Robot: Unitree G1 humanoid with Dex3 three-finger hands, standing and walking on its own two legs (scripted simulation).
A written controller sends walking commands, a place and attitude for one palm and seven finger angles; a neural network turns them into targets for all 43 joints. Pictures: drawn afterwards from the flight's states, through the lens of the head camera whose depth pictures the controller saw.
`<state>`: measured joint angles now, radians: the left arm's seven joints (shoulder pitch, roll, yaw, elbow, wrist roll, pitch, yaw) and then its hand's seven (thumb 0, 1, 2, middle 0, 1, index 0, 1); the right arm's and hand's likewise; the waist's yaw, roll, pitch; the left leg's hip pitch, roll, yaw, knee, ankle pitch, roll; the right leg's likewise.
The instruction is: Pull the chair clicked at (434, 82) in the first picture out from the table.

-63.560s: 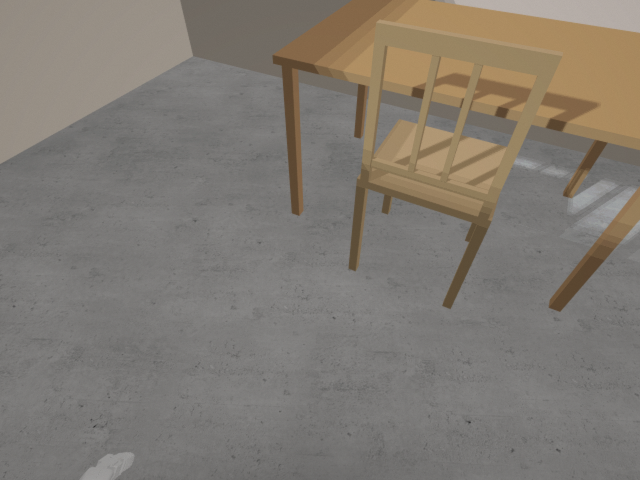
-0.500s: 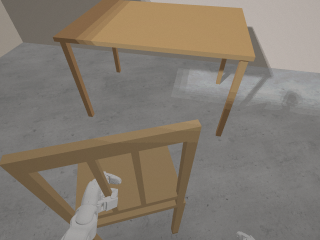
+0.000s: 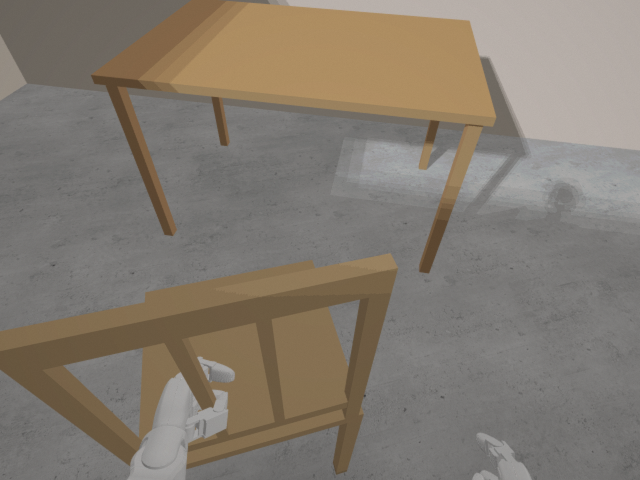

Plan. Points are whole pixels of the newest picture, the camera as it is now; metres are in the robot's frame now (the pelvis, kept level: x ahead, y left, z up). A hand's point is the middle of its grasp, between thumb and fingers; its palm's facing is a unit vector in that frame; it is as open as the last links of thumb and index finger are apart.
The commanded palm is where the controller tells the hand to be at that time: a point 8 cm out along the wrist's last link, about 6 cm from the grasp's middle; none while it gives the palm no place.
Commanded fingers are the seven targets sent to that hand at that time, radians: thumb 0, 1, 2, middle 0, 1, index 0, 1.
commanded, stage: open the thumb and straighten the fingers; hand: left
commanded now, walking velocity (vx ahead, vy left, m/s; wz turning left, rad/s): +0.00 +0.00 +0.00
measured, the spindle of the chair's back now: (203, 392) +0.25 +0.17 -0.06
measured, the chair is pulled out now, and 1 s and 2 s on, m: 0.70 0.70 0.70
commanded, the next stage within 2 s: draw the fingers out of the gap in 0.72 s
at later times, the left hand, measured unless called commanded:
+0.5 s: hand (209, 394) +0.25 +0.17 -0.08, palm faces +0.02 -0.99 -0.16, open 14.6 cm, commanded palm +0.23 +0.23 -0.06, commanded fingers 0.00 -0.55 0.20 -0.08 -0.22 -0.08 -0.22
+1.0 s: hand (192, 407) +0.23 +0.19 -0.08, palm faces +0.07 -0.98 -0.20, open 17.4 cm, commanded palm +0.20 +0.23 -0.06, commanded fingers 0.00 -0.55 0.20 0.00 0.00 0.00 0.00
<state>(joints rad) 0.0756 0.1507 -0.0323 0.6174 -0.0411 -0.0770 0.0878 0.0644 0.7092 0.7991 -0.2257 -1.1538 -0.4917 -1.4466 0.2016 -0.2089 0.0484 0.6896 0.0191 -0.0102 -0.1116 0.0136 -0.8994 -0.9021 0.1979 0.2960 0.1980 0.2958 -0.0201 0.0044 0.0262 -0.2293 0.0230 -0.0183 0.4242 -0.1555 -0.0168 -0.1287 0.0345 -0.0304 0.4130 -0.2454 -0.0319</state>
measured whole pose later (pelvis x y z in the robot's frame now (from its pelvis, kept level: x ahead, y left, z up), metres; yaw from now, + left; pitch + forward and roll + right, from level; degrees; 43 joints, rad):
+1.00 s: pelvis +0.03 +0.01 -0.04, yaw +2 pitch +9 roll -1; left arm 0.35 0.23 0.02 0.04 -0.08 0.20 0.03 -0.01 -0.53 0.21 -0.01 -0.01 -0.01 -0.01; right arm 0.26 -0.25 0.03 0.52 0.04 -0.10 -0.09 0.02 -0.90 -0.90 0.20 0.30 0.20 0.30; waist -0.04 0.04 -0.11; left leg -0.62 -0.01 -0.04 0.85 -0.38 0.00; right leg -0.49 0.00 -0.06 0.83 -0.49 -0.02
